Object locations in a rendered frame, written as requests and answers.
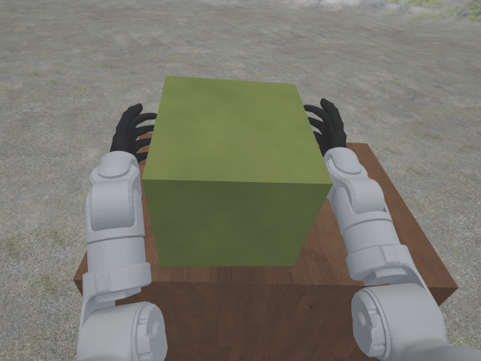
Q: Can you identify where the robot right upper arm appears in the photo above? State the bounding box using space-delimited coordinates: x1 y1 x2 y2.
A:
351 283 481 361

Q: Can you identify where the robot left upper arm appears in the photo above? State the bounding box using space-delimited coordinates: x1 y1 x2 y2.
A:
75 302 168 361

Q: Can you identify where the robot left hand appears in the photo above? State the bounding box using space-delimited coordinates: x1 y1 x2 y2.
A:
110 103 157 163

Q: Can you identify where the robot right hand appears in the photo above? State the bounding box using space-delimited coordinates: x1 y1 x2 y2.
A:
304 99 346 157

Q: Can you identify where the robot right forearm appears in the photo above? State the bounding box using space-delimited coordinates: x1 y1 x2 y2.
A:
323 147 446 333

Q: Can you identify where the carton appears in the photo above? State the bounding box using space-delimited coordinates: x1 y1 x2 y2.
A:
142 76 333 267

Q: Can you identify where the pedestal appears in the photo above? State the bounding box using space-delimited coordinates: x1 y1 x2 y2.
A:
73 132 458 361

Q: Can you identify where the robot left forearm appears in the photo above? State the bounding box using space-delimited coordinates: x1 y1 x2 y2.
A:
77 151 152 360

